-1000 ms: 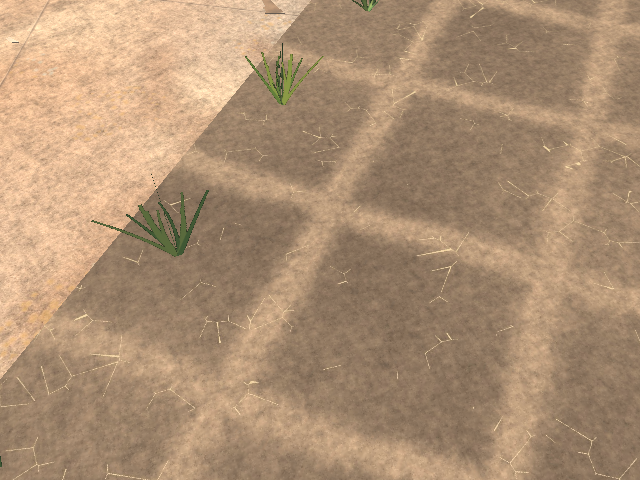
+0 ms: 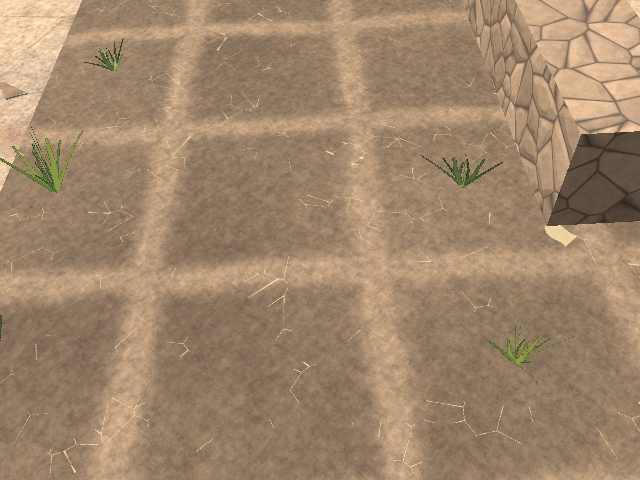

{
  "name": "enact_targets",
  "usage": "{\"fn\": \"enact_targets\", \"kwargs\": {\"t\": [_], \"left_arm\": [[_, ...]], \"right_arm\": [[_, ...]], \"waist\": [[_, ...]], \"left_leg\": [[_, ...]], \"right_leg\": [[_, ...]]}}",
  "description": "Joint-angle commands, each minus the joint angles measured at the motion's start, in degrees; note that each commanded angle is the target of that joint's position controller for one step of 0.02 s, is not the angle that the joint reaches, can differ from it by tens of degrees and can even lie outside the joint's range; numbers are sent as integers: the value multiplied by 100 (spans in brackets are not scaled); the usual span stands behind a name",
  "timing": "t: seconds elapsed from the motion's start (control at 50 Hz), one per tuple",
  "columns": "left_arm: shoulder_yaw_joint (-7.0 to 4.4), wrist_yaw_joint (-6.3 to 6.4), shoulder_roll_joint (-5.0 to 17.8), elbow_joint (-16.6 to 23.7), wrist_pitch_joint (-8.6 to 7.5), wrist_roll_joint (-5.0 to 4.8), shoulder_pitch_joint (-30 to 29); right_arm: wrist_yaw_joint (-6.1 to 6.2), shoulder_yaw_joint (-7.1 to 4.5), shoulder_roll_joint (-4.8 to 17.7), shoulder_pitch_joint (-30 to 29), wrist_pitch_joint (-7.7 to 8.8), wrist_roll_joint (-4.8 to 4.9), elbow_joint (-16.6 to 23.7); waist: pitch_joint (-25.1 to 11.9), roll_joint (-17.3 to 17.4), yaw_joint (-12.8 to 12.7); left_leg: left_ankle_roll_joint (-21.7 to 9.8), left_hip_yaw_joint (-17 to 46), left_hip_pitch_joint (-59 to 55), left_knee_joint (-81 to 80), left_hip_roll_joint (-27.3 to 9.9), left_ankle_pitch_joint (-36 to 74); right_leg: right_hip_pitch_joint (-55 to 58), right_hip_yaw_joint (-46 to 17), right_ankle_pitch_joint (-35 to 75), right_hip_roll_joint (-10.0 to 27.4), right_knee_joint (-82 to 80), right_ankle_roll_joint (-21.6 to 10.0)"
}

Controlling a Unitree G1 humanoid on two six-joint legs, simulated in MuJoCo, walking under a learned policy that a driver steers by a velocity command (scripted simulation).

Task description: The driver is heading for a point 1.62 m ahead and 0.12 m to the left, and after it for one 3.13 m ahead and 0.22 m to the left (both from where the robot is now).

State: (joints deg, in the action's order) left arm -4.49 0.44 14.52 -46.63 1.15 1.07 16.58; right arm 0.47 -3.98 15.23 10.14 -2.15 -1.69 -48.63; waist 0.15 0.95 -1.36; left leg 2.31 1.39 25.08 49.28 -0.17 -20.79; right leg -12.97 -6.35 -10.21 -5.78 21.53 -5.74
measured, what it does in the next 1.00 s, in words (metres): walks ahead: left foot, then right foot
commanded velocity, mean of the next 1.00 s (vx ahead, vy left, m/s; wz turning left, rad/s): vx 0.43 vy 0.00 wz -0.12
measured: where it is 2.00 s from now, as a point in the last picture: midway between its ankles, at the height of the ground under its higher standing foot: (369, 301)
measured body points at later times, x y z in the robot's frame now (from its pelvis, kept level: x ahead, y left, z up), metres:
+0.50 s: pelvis +0.15 +0.02 +0.00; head +0.18 +0.04 +0.44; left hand +0.34 +0.24 -0.12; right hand +0.08 -0.23 -0.13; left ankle +0.03 +0.13 -0.75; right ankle +0.27 -0.12 -0.70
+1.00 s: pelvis +0.41 -0.04 +0.00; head +0.44 -0.05 +0.45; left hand +0.39 +0.21 -0.14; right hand +0.55 -0.29 -0.13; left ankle +0.59 +0.09 -0.69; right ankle +0.33 -0.10 -0.75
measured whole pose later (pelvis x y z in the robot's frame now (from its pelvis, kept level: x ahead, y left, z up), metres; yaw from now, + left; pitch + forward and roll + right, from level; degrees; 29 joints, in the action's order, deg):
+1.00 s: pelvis +0.41 -0.04 +0.00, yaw -4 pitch +1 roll -1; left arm -1.9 -0.6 11.9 -56.3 -5.1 0.5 24.8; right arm -2.4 -2.2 13.5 6.5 1.5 -1.8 -48.3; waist 2.1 2.4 -2.4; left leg -1.1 -1.9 37.5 43.7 -6.5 -1.3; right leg 2.1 4.1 -12.7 -5.9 9.8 -5.3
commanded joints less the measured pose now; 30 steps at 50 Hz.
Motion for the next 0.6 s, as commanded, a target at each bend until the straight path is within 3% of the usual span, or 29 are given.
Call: {"fn": "enact_targets", "kwargs": {"t": [0.02,0.08,0.12,0.14,0.16,0.18,0.2,0.22,0.24,0.3,0.42,0.5,0.56,0.58,0.6], "left_arm": [[-210,-14,912,189,-102,44,368],[-192,-61,901,192,-170,57,242],[-172,-78,860,246,-173,0,-91],[-139,-60,733,267,-187,-12,-175],[-35,-53,378,396,-251,-27,-344],[65,-69,41,562,-331,-87,-377],[-31,-75,539,603,-370,66,-554],[-70,-139,662,519,-394,96,-485],[-73,-214,664,382,-410,95,-299],[-28,-334,524,273,-371,192,-336],[150,-370,203,662,-322,140,-1584],[214,-376,188,831,-332,80,-2074],[171,-286,317,754,-354,80,-1753],[119,-230,420,598,-375,86,-1274],[53,-169,530,301,-426,110,-412]], "right_arm": [[-50,-20,362,-494,213,-2,549],[-67,25,327,-320,329,23,572],[-33,60,205,298,409,54,390],[16,51,230,696,467,44,262],[82,-4,573,1195,541,-26,176],[104,-119,1217,1536,574,-53,178],[92,-207,1338,1384,552,-82,69],[51,-126,972,1024,575,2,159],[5,-66,725,736,614,65,222],[-43,8,455,873,737,88,123],[-83,19,395,1641,778,112,-246],[-52,3,552,1857,773,83,-388],[-22,-7,662,1756,741,80,-457],[-16,-19,724,1724,722,80,-485],[-13,-15,735,1669,689,107,-502]], "waist": [[-5,-772,-221],[34,-787,-112],[113,-585,302],[136,-369,516],[86,379,726],[-56,1288,761],[621,781,584],[867,404,325],[829,361,142],[455,531,139],[516,507,468],[573,567,545],[435,576,273],[153,565,42],[-321,398,-354]], "left_leg": [[-83,-16,650,-614,5,-147],[-296,-146,-217,-1252,115,-281],[-488,-341,-1606,-2348,210,353],[-538,-265,-2460,-2806,178,528],[-666,817,-3193,-3400,-709,-453],[-1088,3094,-3444,-4311,-2067,-2340],[-1487,3660,-2680,-4461,-2344,-2689],[-1465,3233,-2428,-4406,-2062,-2485],[-1282,2620,-2354,-4415,-1702,-1915],[-1151,1403,-2437,-4402,-1125,88],[-1279,611,-2623,-4243,-946,2439],[-1236,441,-2649,-4070,-1085,3216],[-1117,323,-2786,-3506,-1249,4707],[-1040,229,-2834,-2894,-1211,5560],[-931,14,-2626,-1879,-1028,5795]], "right_leg": [[773,-2024,-1800,1579,-999,-1011],[192,-2009,-1904,1487,-915,-935],[-734,-1804,-2072,1226,-656,-708],[-1356,-1653,-2255,950,-275,-501],[-2165,-1113,-2370,488,813,-204],[-2921,-129,-2250,-298,2347,29],[-3337,-246,-1852,5,3022,4],[-3307,-371,-1370,242,3303,19],[-3145,-269,-999,359,3344,106],[-2881,273,-227,592,3610,345],[-2991,914,362,852,2588,596],[-2301,1116,430,734,1529,421],[-1416,1193,127,496,1086,118],[-777,1237,10,313,920,1],[318,1284,204,186,549,-149]]}}
Keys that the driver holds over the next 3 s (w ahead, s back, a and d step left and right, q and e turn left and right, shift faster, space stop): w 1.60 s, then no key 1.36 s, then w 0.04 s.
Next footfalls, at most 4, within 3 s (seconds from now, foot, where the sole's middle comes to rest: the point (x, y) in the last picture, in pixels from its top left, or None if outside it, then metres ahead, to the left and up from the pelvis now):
0.16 left None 0.07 0.12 -0.78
0.62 right None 0.37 -0.11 -0.78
1.16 left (334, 388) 0.70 0.04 -0.78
1.72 right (412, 286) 0.98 -0.15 -0.78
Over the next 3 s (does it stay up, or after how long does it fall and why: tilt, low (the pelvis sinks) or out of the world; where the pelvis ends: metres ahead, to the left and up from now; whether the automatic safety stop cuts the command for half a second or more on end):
stays up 0.95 -0.04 0.00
